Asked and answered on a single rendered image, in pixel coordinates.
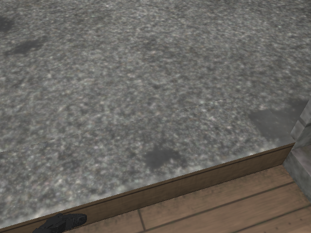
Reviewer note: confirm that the robot left hand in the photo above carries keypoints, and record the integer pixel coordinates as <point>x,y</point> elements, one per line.
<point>61,222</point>

